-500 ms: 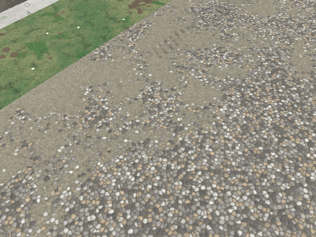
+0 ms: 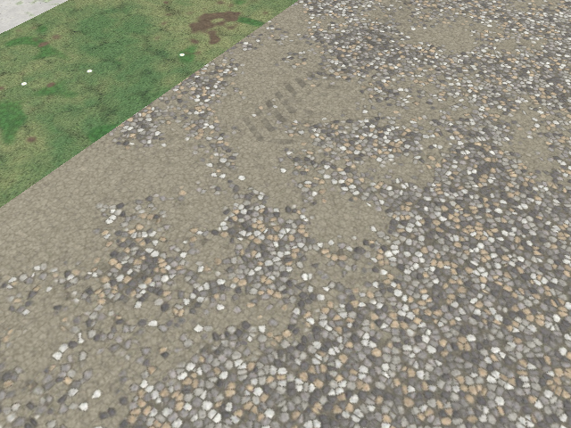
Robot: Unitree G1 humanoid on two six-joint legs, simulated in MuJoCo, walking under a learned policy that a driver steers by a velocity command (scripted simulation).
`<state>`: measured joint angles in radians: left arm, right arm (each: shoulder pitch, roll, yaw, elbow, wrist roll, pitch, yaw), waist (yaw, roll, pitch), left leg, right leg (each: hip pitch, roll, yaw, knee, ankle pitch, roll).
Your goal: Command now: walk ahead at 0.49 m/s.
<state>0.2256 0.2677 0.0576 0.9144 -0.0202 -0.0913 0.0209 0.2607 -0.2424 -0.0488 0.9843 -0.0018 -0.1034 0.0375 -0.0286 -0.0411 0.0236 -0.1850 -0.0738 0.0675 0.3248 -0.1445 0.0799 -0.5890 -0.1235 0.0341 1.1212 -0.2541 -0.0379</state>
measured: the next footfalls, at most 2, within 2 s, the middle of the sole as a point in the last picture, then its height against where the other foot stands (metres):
right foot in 0.32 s outside the picture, level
left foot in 0.86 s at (251, 356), level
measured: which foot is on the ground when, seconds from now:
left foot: down 0.00-0.34, up 0.36-0.84, down 0.86-1.00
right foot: up 0.00-0.30, down 0.32-0.88, up 0.90-1.00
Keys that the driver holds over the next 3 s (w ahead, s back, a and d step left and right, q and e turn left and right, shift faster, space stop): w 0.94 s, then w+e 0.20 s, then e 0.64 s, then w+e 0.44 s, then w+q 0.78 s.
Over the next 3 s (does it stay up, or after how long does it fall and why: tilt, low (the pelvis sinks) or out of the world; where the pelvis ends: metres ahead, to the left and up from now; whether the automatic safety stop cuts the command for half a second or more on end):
stays up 1.27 -0.34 -0.02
